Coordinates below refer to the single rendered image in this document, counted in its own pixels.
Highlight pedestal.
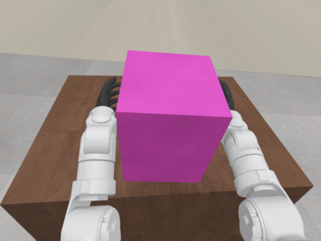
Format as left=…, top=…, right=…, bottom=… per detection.
left=0, top=75, right=314, bottom=241

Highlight right robot hand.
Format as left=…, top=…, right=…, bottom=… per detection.
left=219, top=79, right=235, bottom=110

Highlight robot left upper arm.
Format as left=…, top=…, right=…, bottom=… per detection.
left=61, top=205, right=121, bottom=241

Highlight robot right forearm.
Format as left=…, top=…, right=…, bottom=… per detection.
left=221, top=110, right=304, bottom=232

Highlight robot left forearm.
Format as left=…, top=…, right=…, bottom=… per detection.
left=61, top=106, right=117, bottom=238

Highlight carton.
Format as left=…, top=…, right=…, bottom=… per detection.
left=116, top=50, right=233, bottom=183

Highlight robot right upper arm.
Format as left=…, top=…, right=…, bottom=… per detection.
left=239, top=196, right=321, bottom=241

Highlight left robot hand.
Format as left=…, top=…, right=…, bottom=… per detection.
left=96, top=76, right=121, bottom=112

